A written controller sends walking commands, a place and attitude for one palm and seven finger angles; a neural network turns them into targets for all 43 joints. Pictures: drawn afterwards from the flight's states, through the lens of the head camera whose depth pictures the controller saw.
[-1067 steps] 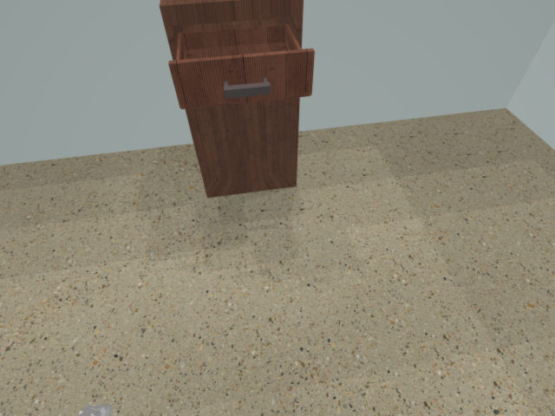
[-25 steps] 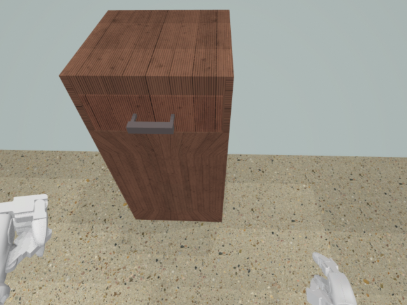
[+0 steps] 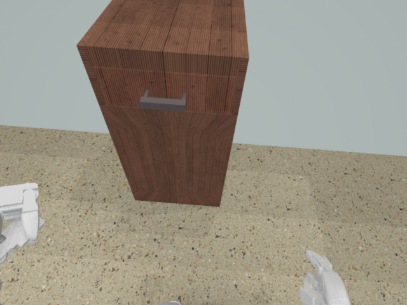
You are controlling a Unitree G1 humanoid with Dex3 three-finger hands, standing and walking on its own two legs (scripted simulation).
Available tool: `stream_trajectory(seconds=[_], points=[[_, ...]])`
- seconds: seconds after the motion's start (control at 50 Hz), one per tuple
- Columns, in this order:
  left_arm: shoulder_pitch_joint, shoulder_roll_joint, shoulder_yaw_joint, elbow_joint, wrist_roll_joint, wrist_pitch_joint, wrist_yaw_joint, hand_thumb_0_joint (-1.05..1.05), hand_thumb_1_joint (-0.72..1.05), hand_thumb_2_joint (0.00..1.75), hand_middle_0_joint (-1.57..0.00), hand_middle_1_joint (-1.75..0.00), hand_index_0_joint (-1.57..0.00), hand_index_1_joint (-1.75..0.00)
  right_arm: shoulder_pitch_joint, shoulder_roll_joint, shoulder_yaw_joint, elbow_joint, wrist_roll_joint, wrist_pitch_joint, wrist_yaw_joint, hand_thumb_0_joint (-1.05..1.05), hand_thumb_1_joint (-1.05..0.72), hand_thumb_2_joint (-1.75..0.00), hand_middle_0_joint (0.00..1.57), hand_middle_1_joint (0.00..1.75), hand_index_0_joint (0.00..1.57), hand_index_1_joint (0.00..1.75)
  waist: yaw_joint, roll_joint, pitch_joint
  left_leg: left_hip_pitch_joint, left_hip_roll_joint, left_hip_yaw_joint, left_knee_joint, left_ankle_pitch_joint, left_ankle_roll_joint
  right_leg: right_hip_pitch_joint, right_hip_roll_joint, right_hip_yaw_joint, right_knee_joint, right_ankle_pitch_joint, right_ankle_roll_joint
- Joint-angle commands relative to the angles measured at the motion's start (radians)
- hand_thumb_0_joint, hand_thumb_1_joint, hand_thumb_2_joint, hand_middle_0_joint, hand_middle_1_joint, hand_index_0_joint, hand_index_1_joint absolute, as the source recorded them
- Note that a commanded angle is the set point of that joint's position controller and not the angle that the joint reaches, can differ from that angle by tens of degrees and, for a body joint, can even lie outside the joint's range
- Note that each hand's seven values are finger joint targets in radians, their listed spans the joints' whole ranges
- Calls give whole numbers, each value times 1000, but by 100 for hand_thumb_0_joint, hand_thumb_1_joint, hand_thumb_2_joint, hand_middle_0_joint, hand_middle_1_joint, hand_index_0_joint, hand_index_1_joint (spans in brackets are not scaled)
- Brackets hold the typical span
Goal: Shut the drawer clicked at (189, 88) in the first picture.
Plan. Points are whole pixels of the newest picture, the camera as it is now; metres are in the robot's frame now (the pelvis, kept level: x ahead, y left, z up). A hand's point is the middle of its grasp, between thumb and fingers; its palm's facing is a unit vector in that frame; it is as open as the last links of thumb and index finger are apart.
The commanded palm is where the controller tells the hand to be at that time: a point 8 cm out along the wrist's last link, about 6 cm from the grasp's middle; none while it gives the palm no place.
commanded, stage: step back with the hand held close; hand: left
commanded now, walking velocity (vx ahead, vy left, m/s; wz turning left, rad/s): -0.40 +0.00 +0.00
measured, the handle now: (164, 99) +0.66 +0.16 -0.01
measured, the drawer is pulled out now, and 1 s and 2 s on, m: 0.00 0.00 0.00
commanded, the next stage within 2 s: stop stepping back and stand still in 0.64 s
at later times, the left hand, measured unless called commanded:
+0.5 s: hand (23, 280) +0.13 +0.21 +0.17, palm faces +0.29 -0.82 -0.49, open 3.2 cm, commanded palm +0.07 +0.26 +0.18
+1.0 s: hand out of the picture -0.01 +0.22 +0.17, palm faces +0.32 -0.84 -0.43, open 3.3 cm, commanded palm -0.05 +0.26 +0.18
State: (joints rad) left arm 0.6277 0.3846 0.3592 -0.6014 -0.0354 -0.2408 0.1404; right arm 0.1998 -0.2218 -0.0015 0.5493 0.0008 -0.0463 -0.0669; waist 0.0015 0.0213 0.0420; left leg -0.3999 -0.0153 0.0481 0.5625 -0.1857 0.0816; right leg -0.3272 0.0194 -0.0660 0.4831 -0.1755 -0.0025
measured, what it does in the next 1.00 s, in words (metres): walks backwards: right foot, then left foot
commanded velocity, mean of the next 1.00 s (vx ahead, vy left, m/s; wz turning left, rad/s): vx -0.20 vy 0.01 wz -0.01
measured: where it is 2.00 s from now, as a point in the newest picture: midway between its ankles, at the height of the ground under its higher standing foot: outside the picture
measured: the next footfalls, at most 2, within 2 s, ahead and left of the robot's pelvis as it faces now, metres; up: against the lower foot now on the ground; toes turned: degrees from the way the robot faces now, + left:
right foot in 0.18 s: -0.04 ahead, -0.12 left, +0.00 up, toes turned +5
left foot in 0.56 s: +0.00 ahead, +0.07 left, +0.00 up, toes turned -1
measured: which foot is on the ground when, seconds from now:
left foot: down 0.00-0.38, up 0.40-0.54, down 0.56-0.88, up 0.90-1.00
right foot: down 0.00-0.10, up 0.12-0.16, down 0.18-0.60, up 0.62-0.86, down 0.88-1.00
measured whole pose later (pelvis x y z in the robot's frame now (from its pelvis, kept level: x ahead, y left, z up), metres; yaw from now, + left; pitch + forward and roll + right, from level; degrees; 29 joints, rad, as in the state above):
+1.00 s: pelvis -0.19 -0.02 +0.01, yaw -2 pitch +1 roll -1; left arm 0.67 0.40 0.35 -0.60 -0.06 -0.19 0.14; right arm 0.26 -0.20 0.01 0.65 0.00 -0.07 -0.06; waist 0.01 -0.02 -0.05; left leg -0.46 -0.01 0.02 0.75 -0.30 0.00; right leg -0.18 0.01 -0.01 0.46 -0.31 -0.01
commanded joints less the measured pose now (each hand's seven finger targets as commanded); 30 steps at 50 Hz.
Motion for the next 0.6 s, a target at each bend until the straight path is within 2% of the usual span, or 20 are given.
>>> stream_trajectory(seconds=[0.0,0.04,0.1,0.14,0.18,0.24,0.26,0.28,0.32,0.34,0.36,0.38,0.4,0.42,0.46,0.5,0.52,0.54,0.56,0.58], points=[[-8,167,147,-207,10,-79,24,0,90,90,-140,-160,-140,-160,-103,-143,-58,-158,-6,-67,-22,0,-90,-90,20,30,20,30,-8,140,-105,-242,202,-291,-366,-400,31,282,15,98,121,-39,13],[-18,178,169,-214,23,-82,18,0,90,90,-140,-160,-140,-160,-114,-138,-65,-165,-8,-75,-25,0,-90,-90,20,30,20,30,3,179,-121,-319,248,-336,-398,-406,55,355,47,95,244,26,20],[21,172,177,-207,16,-91,8,0,90,90,-140,-160,-140,-160,-97,-135,-73,-156,-13,-90,-16,0,-90,-90,20,30,20,30,3,115,-118,-261,264,-337,-363,-315,73,289,59,118,249,-113,16],[43,167,171,-224,3,-98,2,0,90,90,-140,-160,-140,-160,-87,-141,-75,-141,-18,-102,-9,0,-90,-90,20,30,20,30,-1,106,-154,-126,253,-314,-313,-128,64,233,55,118,169,-96,12],[40,169,151,-245,-12,-110,-5,0,90,90,-140,-160,-140,-160,-80,-137,-69,-110,-20,-107,-2,0,-90,-90,20,30,20,30,3,103,-223,80,235,-275,-243,178,46,147,46,116,88,-68,11],[37,186,158,-259,-20,-112,-8,0,90,90,-140,-160,-140,-160,-76,-131,-69,-84,-25,-104,9,0,-90,-90,20,30,20,30,11,122,-321,278,227,-216,-167,472,29,95,28,127,33,-5,23],[43,182,151,-255,-25,-109,-11,0,90,90,-140,-160,-140,-160,-74,-122,-67,-88,-21,-95,13,0,-90,-90,20,30,20,30,6,96,-344,331,210,-175,-135,528,16,75,15,127,10,58,31],[41,185,150,-267,-27,-107,-11,0,90,90,-140,-160,-140,-160,-79,-122,-70,-97,-13,-87,17,0,-90,-90,20,30,20,30,2,69,-361,350,190,-140,-102,519,5,66,5,133,-3,123,45],[65,211,180,-244,-36,-101,-12,0,90,90,-140,-160,-140,-160,-107,-115,-75,-126,1,-65,16,0,-90,-90,20,30,20,30,-2,-39,-328,267,142,-95,-61,312,-19,57,-40,167,-51,246,56],[78,235,207,-230,-38,-95,-9,0,90,90,-140,-160,-140,-160,-117,-106,-71,-136,4,-50,14,0,-90,-90,20,30,20,30,-6,-105,-304,214,106,-79,-35,194,-37,53,-90,212,-90,311,45],[80,229,205,-193,-40,-91,-8,0,90,90,-140,-160,-140,-160,-125,-94,-70,-143,13,-37,11,0,-90,-90,20,30,20,30,-11,-154,-250,191,52,-45,37,40,-55,-19,-162,274,-163,285,21],[60,220,188,-185,-43,-88,-5,0,90,90,-140,-160,-140,-160,-127,-93,-71,-139,17,-28,10,0,-90,-90,20,30,20,30,-13,-170,-194,153,7,-44,153,-90,-71,-93,-232,335,-228,212,-27],[40,235,196,-171,-41,-84,3,0,90,90,-140,-160,-140,-160,-143,-84,-73,-131,15,-22,6,0,-90,-90,20,30,20,30,-6,-168,-155,91,-9,-65,290,-167,-82,-134,-284,381,-252,177,-71],[28,215,178,-148,-38,-72,5,0,90,90,-140,-160,-140,-160,-139,-75,-70,-120,5,-16,4,0,-90,-90,20,30,20,30,-11,-143,-127,28,-3,-94,349,-192,-85,-111,-302,377,-226,266,-118],[0,199,155,-124,-26,-57,5,0,90,90,-140,-160,-140,-160,-138,-61,-48,-118,-4,-3,-8,0,-90,-90,20,30,20,30,-19,-91,-94,-10,31,-103,173,-167,-86,-4,-251,308,-140,468,-115],[-29,194,129,-143,-20,-55,5,0,90,90,-140,-160,-140,-160,-126,-85,-45,-110,-2,2,-24,0,-90,-90,20,30,20,30,-30,-47,-103,60,22,-73,-88,27,-72,62,-152,226,-51,527,-45],[-58,195,114,-172,-18,-64,1,0,90,90,-140,-160,-140,-160,-117,-108,-53,-111,2,-3,-27,0,-90,-90,20,30,20,30,-26,26,-132,115,74,-107,-187,290,-44,81,-76,173,4,457,12],[-74,207,110,-193,-9,-70,-3,0,90,90,-140,-160,-140,-160,-121,-118,-64,-119,11,-12,-28,0,-90,-90,20,30,20,30,-16,85,-169,164,155,-154,-210,464,-20,95,-18,134,66,334,48],[-34,219,129,-178,-13,-78,-6,0,90,90,-140,-160,-140,-160,-87,-119,-70,-117,9,-26,-13,0,-90,-90,20,30,20,30,-5,98,-248,255,214,-197,-196,596,10,49,14,129,146,108,57],[-5,221,136,-199,-26,-73,-14,0,90,90,-140,-160,-140,-160,-103,-110,-67,-138,-7,-45,-7,0,-90,-90,20,30,20,30,10,197,-281,237,279,-297,-235,619,44,12,30,123,243,-172,35]])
